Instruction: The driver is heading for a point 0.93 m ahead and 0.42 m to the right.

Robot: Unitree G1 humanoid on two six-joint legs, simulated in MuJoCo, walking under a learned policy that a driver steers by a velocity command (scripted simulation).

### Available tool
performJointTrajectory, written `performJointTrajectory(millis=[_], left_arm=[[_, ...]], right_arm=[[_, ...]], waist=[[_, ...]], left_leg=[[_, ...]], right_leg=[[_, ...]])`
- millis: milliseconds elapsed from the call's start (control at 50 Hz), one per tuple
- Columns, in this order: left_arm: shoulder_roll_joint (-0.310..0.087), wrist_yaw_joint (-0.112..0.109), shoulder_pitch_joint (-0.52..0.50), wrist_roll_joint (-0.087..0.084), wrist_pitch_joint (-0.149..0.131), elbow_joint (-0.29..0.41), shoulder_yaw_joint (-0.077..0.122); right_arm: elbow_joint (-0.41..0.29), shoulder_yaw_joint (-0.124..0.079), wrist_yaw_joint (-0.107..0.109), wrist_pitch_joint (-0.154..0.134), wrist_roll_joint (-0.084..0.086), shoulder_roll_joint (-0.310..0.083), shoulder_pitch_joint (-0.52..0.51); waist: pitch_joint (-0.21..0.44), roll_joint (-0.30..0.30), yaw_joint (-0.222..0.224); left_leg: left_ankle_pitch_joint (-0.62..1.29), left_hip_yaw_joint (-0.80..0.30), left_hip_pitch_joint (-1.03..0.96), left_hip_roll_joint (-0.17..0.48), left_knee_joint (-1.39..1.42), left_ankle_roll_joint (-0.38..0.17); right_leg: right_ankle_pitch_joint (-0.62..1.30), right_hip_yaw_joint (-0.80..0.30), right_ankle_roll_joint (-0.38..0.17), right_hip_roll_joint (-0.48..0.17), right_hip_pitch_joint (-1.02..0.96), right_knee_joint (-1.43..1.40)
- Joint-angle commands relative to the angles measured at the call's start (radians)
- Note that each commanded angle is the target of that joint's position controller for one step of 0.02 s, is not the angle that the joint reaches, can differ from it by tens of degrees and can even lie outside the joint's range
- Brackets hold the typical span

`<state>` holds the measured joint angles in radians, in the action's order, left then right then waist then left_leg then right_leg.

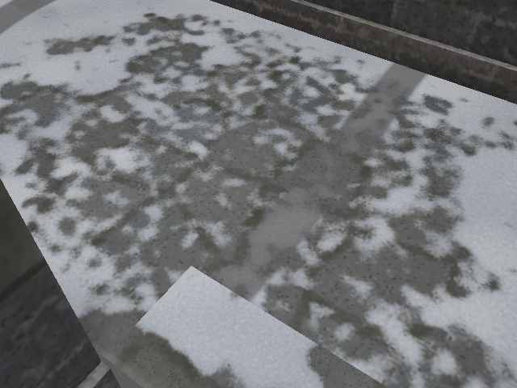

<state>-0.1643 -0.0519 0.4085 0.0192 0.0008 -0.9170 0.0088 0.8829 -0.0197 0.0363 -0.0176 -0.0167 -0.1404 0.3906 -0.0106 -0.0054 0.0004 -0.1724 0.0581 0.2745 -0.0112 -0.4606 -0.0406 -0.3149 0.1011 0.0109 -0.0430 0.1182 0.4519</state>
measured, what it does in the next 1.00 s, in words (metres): climbs, turning right: right foot 0.18 m higher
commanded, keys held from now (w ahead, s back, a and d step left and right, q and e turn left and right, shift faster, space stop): shift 0.22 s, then w+shift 0.12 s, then w+e+shift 0.24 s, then e+shift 0.38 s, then w+e+shift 0.04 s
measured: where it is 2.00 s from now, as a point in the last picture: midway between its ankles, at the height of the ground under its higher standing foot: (372, 265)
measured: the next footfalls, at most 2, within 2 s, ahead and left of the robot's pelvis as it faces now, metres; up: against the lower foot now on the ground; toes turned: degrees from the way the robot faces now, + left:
right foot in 0.88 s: +0.35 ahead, -0.12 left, +0.18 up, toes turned -20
left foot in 1.36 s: +0.64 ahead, -0.02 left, +0.18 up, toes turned -48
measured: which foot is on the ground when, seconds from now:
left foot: down 0.00-0.88, up 0.90-1.00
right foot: down 0.00-0.52, up 0.54-0.86, down 0.88-1.00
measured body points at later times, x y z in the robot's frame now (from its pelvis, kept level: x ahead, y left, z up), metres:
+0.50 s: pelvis +0.06 +0.03 +0.00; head +0.04 +0.04 +0.45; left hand +0.03 +0.25 -0.16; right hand +0.16 -0.22 -0.12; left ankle +0.06 +0.14 -0.72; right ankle -0.05 -0.11 -0.74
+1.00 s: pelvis +0.29 -0.02 +0.08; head +0.29 -0.02 +0.53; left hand +0.50 +0.13 -0.03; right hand +0.30 -0.31 -0.02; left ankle +0.22 +0.18 -0.46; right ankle +0.31 -0.11 -0.56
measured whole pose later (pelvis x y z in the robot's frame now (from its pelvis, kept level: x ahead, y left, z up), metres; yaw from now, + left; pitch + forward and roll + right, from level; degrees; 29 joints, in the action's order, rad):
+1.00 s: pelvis +0.29 -0.02 +0.08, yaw -26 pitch +6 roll -2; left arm -0.20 0.06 0.21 0.04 -0.07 -0.82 -0.02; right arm 0.83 -0.03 -0.05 -0.11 -0.07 -0.26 0.20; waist 0.13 -0.04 0.03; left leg -0.16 -0.12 0.58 -0.01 -1.60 -0.04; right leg -0.46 0.03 -0.11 0.16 0.80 1.15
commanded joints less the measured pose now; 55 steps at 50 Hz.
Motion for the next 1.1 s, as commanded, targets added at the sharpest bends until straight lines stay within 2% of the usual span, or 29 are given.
performJointTrajectory(millis=[20,220,280,320,340,360,380,440,460,500,520,540,560,600,640,660,720,760,780,800,840,880,900,920,940,960,1020,1040,1100], left_arm=[[-0.07,-0.003,0.081,0.0,-0.008,0.009,0.01],[-0.052,-0.006,0.123,-0.001,-0.01,-0.039,-0.003],[-0.124,0.004,0.159,0.003,-0.001,-0.021,0.019],[-0.158,0.003,0.23,-0.006,-0.002,-0.025,0.03],[-0.155,0.005,0.256,0.0,-0.009,-0.038,0.038],[-0.032,0.038,0.134,0.094,-0.061,-0.008,-0.027],[-0.044,0.047,0.029,0.087,-0.103,0.036,-0.02],[-0.165,0.029,-0.187,0.001,-0.127,0.105,0.002],[-0.246,0.021,0.006,-0.026,-0.103,0.012,0.048],[-0.186,0.026,0.038,-0.006,-0.058,-0.008,0.052],[-0.181,0.041,-0.011,-0.011,-0.069,0.016,0.057],[-0.056,0.055,-0.112,-0.031,-0.09,0.092,0.033],[-0.049,0.064,-0.147,-0.053,-0.089,0.166,0.029],[-0.015,0.056,-0.333,-0.015,-0.084,0.24,0.025],[0.041,0.051,-0.358,-0.003,-0.071,0.282,0.028],[0.008,0.145,-0.358,0.006,-0.078,0.267,0.0],[0.085,0.219,-0.37,0.036,-0.067,0.329,-0.035],[0.012,0.189,-0.424,-0.006,-0.047,0.39,-0.036],[-0.046,0.185,-0.531,-0.028,-0.013,0.429,-0.027],[-0.076,0.193,-0.596,-0.025,0.012,0.44,-0.031],[-0.084,0.202,-0.421,-0.017,0.006,0.336,-0.025],[-0.159,0.168,-0.108,-0.032,-0.02,0.221,0.013],[-0.233,0.109,0.151,-0.013,-0.018,0.154,0.044],[-0.29,0.093,0.216,0.069,-0.004,0.136,0.029],[-0.298,0.094,0.133,0.078,-0.041,0.151,0.046],[-0.242,0.1,-0.004,0.046,-0.085,0.131,0.028],[-0.038,0.106,-0.259,0.001,-0.115,0.03,-0.036],[-0.044,0.101,-0.267,-0.003,-0.113,0.008,-0.033],[-0.116,0.106,-0.191,0.061,-0.146,-0.021,-0.006]], right_arm=[[-0.022,-0.007,0.0,-0.008,0.001,-0.059,0.056],[0.039,0.006,0.0,-0.007,0.003,-0.039,0.084],[0.032,-0.032,-0.008,0.016,0.002,-0.12,0.071],[-0.061,-0.017,-0.022,0.012,0.01,-0.051,-0.136],[-0.093,-0.018,-0.033,0.0,-0.013,-0.042,-0.201],[-0.088,0.008,-0.071,-0.056,-0.13,-0.02,-0.266],[-0.087,-0.001,-0.073,-0.079,-0.089,-0.03,-0.22],[-0.052,-0.019,-0.068,-0.091,-0.079,-0.111,-0.158],[-0.073,-0.037,-0.084,-0.074,0.049,-0.116,-0.068],[-0.004,-0.045,-0.061,-0.065,0.035,-0.092,0.094],[0.007,-0.067,-0.043,-0.076,0.027,-0.153,0.192],[-0.009,-0.086,-0.025,-0.07,0.008,-0.256,0.256],[-0.032,-0.093,-0.017,-0.054,-0.008,-0.273,0.24],[-0.036,-0.071,-0.031,-0.076,-0.036,-0.191,0.074],[0.032,-0.052,-0.023,-0.101,-0.062,-0.145,0.166],[0.108,0.036,-0.044,-0.094,-0.077,0.025,0.177],[0.238,0.084,-0.094,-0.073,-0.115,0.022,0.117],[0.172,0.067,-0.094,-0.112,-0.149,-0.077,-0.187],[0.163,0.065,-0.077,-0.12,-0.139,-0.112,-0.166],[0.127,0.043,-0.068,-0.132,-0.112,-0.201,-0.14],[0.083,-0.004,-0.049,-0.167,-0.055,-0.377,-0.047],[0.053,-0.056,-0.055,-0.134,-0.033,-0.487,-0.061],[0.013,-0.016,-0.078,-0.13,-0.135,-0.312,0.07],[-0.058,-0.028,-0.124,-0.113,-0.098,-0.273,-0.031],[-0.134,-0.042,-0.125,-0.103,0.0,-0.252,-0.178],[-0.18,-0.038,-0.102,-0.112,0.007,-0.174,-0.253],[-0.154,0.029,-0.066,-0.061,-0.115,-0.046,-0.127],[-0.156,0.031,-0.068,-0.049,-0.098,-0.07,-0.135],[-0.175,0.021,-0.058,-0.034,-0.068,-0.14,-0.272]], waist=[[-0.077,-0.01,0.002],[-0.093,-0.005,0.0],[-0.121,-0.002,0.031],[-0.216,0.144,0.107],[-0.212,0.26,0.122],[-0.105,0.168,0.1],[-0.057,0.143,0.042],[-0.041,0.064,-0.032],[-0.125,0.157,-0.057],[-0.112,0.021,-0.107],[-0.054,-0.087,-0.163],[0.029,-0.311,-0.181],[0.104,-0.38,-0.15],[-0.085,-0.113,-0.102],[-0.068,-0.032,-0.084],[-0.081,-0.12,-0.057],[-0.078,0.09,0.091],[-0.008,0.095,0.19],[0.052,0.009,0.175],[0.091,-0.049,0.174],[0.118,-0.095,0.189],[0.098,-0.115,0.243],[0.494,0.073,0.205],[0.658,0.272,0.156],[0.445,0.142,0.191],[0.168,0.123,0.111],[0.087,0.001,-0.091],[0.085,-0.018,-0.106],[0.144,-0.083,-0.067]], left_leg=[[-0.07,-0.125,0.008,0.092,0.122,-0.014],[-0.026,-0.114,-0.008,0.093,0.119,-0.014],[-0.586,-0.112,0.148,0.039,0.075,-0.07],[-0.431,-0.017,0.442,0.004,-0.135,-0.045],[-0.223,0.076,0.495,-0.005,-0.325,-0.027],[-0.216,-0.146,0.55,0.078,-0.62,-0.078],[-0.253,-0.173,0.575,0.071,-0.753,-0.103],[-0.365,-0.01,0.113,0.013,-0.355,-0.023],[-0.329,0.051,0.098,-0.027,-0.171,-0.003],[-0.067,0.103,-0.23,-0.065,0.024,0.01],[-0.149,-0.08,-0.409,0.076,0.077,0.026],[-0.507,-0.452,-0.529,0.321,0.226,0.009],[-0.823,-0.768,-0.437,0.464,0.389,-0.071],[-0.567,-0.565,-0.274,0.461,0.331,-0.115],[-0.246,-0.33,-0.335,0.407,0.305,-0.155],[0.156,-0.349,-0.363,0.426,0.134,-0.265],[0.194,-0.057,-0.276,0.392,0.203,-0.191],[0.026,0.215,0.141,0.201,0.352,-0.125],[0.074,0.267,0.326,0.154,0.453,-0.128],[0.438,0.264,0.505,0.169,0.518,-0.173],[1.446,0.271,0.186,0.248,0.261,-0.153],[1.749,0.201,-0.155,0.348,-0.082,-0.094],[1.383,0.114,0.207,0.32,-0.591,0.014],[-0.15,0.024,0.432,-0.026,-1.077,0.074],[-0.042,-0.272,0.567,-0.076,-1.326,0.036],[-0.017,-0.303,0.681,-0.089,-1.465,0.011],[-0.002,-0.295,0.664,-0.031,-1.434,-0.08],[-0.02,-0.262,0.722,-0.016,-1.422,-0.083],[-0.004,-0.139,0.619,0.035,-1.172,-0.031]], right_leg=[[0.04,-0.083,-0.055,-0.066,0.072,-0.103],[0.071,-0.088,-0.063,-0.072,0.071,-0.114],[-0.437,-0.144,-0.126,-0.057,0.09,-0.097],[-0.614,-0.342,-0.206,-0.179,-0.014,-0.226],[-0.669,-0.487,-0.267,-0.301,-0.044,-0.332],[-0.357,-0.657,-0.357,-0.439,0.04,-0.315],[-0.316,-0.551,-0.316,-0.368,0.008,-0.312],[-0.308,-0.305,-0.216,-0.157,0.291,-0.308],[-0.358,-0.325,-0.248,-0.121,0.259,-0.263],[-0.279,-0.322,-0.261,-0.098,0.4,-0.005],[-0.152,-0.247,-0.228,-0.03,0.526,0.258],[-0.079,-0.124,-0.176,0.077,0.713,0.584],[-0.071,-0.109,-0.153,0.039,0.772,0.904],[0.048,-0.114,-0.118,-0.06,0.98,1.407],[-0.046,-0.123,-0.151,-0.035,1.149,1.755],[-0.09,-0.186,-0.279,0.025,1.375,2.181],[-0.234,-0.238,-0.421,0.004,1.575,2.125],[-0.017,-0.132,-0.375,-0.054,1.121,1.53],[0.165,-0.071,-0.317,-0.053,0.86,1.41],[0.157,0.014,-0.237,0.004,0.509,1.277],[0.004,0.149,-0.125,0.14,0.471,1.044],[-0.005,0.159,-0.15,0.265,0.428,0.558],[0.677,-0.306,-0.385,0.155,-0.206,0.687],[0.904,-0.966,-0.63,-0.087,-0.306,0.233],[0.592,-1.03,-0.472,-0.13,-0.074,0.078],[0.287,-0.899,-0.388,-0.074,0.202,0.067],[-0.263,-0.675,-0.346,0.076,0.562,0.018],[-0.245,-0.617,-0.315,0.091,0.561,0.01],[-0.157,-0.532,-0.255,0.125,0.541,-0.075]])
